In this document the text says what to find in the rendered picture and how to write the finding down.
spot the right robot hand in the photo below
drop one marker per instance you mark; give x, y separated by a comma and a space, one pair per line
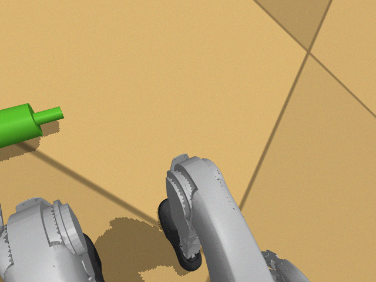
283, 270

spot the bottle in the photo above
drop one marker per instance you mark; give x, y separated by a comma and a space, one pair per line
20, 123

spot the right robot foot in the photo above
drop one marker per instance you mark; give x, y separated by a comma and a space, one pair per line
172, 235

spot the left robot foot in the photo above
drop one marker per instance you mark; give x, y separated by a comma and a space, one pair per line
94, 258

